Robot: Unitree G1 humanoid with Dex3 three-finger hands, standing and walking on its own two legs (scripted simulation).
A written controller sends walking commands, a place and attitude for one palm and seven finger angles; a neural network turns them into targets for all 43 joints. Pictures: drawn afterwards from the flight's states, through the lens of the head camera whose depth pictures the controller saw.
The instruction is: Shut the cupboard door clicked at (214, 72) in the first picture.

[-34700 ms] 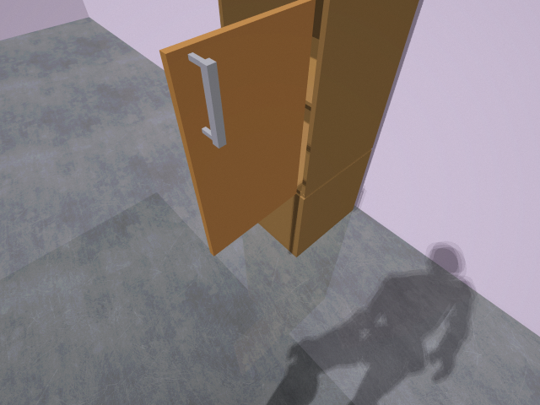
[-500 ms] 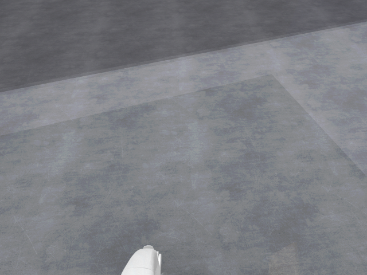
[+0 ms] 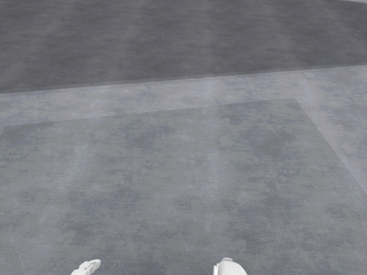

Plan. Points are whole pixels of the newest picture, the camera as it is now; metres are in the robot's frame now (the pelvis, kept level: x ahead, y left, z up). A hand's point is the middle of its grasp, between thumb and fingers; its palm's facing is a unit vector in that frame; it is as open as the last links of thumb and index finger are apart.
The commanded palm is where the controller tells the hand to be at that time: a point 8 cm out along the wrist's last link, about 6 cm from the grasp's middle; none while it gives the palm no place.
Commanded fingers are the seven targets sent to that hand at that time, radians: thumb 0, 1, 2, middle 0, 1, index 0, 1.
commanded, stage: walk to a spot facing it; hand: left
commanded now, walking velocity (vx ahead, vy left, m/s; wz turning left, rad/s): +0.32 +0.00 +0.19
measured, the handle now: out of the picture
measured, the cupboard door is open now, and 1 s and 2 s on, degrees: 61 61 61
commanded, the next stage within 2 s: turn to face it in 0.16 s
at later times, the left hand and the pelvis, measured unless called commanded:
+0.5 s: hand (123, 256) +0.19 +0.16 -0.19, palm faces +0.12 -0.97 -0.19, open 7.2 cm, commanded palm none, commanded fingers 0.00 0.90 0.90 -0.20 -0.30 -0.20 -0.30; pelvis +0.21 -0.02 -0.01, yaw +2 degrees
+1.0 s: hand (133, 185) +0.39 +0.17 -0.17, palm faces -0.17 -0.95 -0.25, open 7.4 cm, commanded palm none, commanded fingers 0.00 0.90 0.90 -0.20 -0.30 -0.20 -0.30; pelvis +0.29 -0.02 -0.01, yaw -15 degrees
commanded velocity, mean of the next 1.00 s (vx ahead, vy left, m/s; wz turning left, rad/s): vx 0.04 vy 0.00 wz -0.35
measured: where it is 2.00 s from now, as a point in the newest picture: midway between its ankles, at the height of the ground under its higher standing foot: (181, 247)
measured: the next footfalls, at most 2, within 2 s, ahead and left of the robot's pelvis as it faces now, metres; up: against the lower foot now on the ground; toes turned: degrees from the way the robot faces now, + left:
right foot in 0.14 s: +0.20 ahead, -0.15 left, +0.00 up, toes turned -4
left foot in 0.48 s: +0.31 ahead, +0.10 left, +0.00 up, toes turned +8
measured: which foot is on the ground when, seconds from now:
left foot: down 0.00-0.16, up 0.18-0.46, down 0.48-0.80, up 0.82-1.00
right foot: up 0.00-0.12, down 0.14-0.50, up 0.52-0.78, down 0.80-1.00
